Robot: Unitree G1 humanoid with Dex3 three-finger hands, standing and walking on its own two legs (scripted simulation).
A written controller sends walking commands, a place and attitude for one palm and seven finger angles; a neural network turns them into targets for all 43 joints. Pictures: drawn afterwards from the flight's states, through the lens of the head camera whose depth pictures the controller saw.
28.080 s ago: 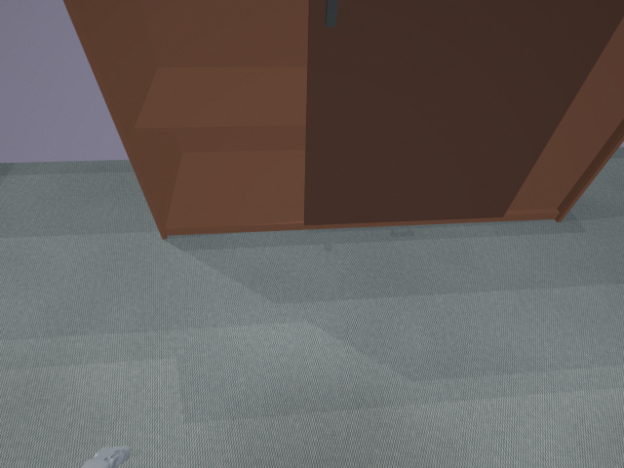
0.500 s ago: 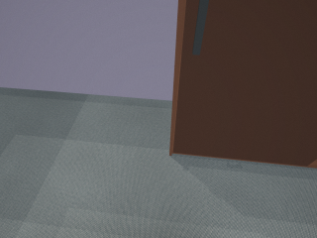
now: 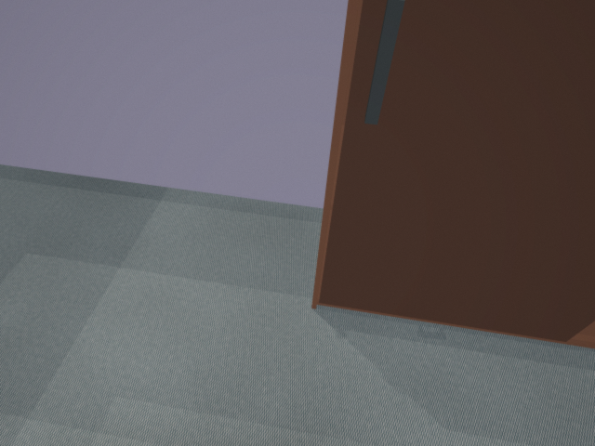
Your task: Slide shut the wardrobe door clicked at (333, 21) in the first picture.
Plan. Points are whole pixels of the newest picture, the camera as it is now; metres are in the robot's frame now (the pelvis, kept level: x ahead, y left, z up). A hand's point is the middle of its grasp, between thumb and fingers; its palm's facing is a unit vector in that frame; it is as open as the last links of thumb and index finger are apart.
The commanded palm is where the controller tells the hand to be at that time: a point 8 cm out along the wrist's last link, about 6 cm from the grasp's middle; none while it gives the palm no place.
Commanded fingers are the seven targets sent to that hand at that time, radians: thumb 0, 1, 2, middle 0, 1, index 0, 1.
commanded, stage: let the arm hang, fingers relaxed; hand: right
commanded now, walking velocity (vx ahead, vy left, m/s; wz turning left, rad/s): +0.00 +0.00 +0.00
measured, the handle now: (382, 61) +0.71 -0.10 +0.20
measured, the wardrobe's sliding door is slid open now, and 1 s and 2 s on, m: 0.00 0.00 0.00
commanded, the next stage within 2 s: look to check the result in 0.14 s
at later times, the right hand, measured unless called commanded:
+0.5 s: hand out of the picture +0.03 -0.21 -0.17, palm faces -0.01 +0.96 -0.28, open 7.4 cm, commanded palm none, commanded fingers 0.00 -0.90 -0.90 0.20 0.30 0.20 0.30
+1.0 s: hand out of the picture +0.11 -0.22 -0.15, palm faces -0.03 +0.94 -0.34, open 7.4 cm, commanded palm none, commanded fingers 0.00 -0.90 -0.90 0.20 0.30 0.20 0.30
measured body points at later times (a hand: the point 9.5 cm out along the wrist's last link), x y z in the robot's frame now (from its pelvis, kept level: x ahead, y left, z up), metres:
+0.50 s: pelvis +0.01 +0.01 +0.00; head +0.03 +0.01 +0.45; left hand +0.05 +0.27 -0.15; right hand +0.03 -0.26 -0.15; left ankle -0.01 +0.13 -0.74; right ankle +0.04 -0.09 -0.75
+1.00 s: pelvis +0.03 +0.02 +0.00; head +0.05 +0.03 +0.45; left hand +0.12 +0.32 -0.13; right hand +0.11 -0.27 -0.13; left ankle -0.01 +0.13 -0.74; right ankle +0.04 -0.09 -0.74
